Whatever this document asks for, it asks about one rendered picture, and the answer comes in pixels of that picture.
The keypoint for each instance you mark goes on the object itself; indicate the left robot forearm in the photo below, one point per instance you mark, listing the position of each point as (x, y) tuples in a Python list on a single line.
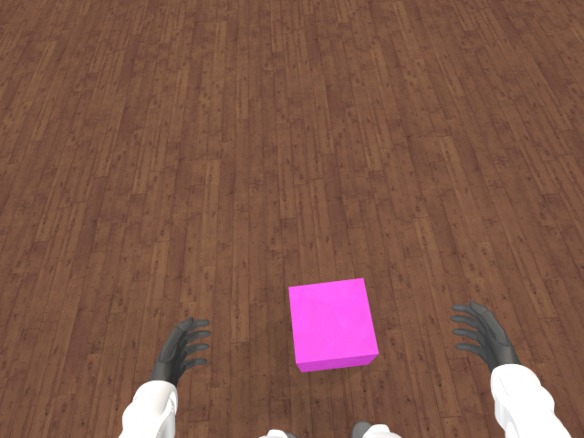
[(152, 412)]

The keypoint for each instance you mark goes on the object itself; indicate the robot right hand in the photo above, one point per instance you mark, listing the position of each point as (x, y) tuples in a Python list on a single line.
[(497, 348)]

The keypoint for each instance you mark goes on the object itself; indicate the carton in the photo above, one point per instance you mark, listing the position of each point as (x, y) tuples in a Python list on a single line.
[(332, 325)]

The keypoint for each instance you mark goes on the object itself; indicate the right robot forearm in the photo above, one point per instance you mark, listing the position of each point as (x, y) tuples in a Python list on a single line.
[(523, 408)]

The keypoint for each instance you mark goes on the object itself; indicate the robot left hand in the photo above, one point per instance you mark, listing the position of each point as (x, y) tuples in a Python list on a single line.
[(171, 364)]

